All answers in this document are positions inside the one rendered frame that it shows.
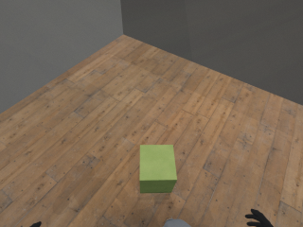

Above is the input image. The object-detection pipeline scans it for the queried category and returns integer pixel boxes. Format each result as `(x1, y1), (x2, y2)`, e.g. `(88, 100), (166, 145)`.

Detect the carton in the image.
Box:
(139, 145), (177, 194)

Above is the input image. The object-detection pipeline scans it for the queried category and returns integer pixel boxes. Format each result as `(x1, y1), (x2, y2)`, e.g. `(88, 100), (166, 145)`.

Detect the right robot hand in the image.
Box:
(245, 209), (274, 227)

